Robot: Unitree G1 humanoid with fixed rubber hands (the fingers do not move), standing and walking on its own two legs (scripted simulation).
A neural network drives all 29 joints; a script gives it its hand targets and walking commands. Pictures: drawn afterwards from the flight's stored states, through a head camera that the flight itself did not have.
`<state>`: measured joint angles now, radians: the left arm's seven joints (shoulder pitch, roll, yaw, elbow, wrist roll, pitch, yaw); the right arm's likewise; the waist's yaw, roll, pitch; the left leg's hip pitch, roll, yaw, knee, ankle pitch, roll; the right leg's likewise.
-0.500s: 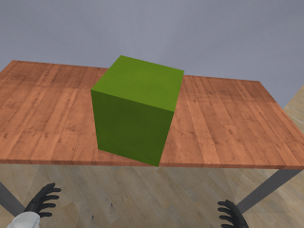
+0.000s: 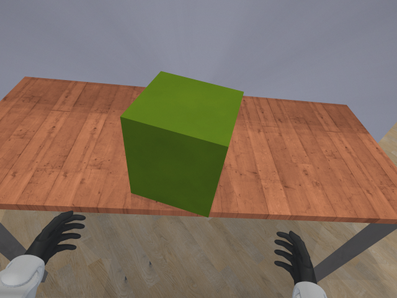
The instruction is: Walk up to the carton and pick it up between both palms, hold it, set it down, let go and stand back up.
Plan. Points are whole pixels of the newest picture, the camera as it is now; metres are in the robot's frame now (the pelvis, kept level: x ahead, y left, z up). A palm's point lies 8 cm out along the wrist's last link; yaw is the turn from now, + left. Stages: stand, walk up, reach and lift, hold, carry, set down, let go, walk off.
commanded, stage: reach and lift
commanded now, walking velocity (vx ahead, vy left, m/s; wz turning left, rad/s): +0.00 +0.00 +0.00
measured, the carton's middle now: (184, 144) +0.46 +0.03 +0.06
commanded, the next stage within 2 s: none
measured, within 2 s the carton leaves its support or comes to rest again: neither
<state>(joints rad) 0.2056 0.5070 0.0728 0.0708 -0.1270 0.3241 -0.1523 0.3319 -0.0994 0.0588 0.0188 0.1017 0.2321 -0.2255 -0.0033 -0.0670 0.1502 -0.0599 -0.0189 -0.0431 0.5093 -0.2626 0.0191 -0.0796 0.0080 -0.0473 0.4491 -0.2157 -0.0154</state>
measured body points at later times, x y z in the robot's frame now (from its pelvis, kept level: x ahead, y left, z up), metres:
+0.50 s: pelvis +0.04 +0.00 +0.00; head +0.03 +0.04 +0.45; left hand +0.26 +0.26 +0.05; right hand +0.20 -0.17 +0.05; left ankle +0.02 +0.10 -0.74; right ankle +0.05 -0.12 -0.74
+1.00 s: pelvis +0.05 +0.00 +0.00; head +0.03 +0.04 +0.45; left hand +0.31 +0.25 +0.09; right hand +0.25 -0.17 +0.08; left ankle +0.02 +0.10 -0.74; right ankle +0.05 -0.12 -0.74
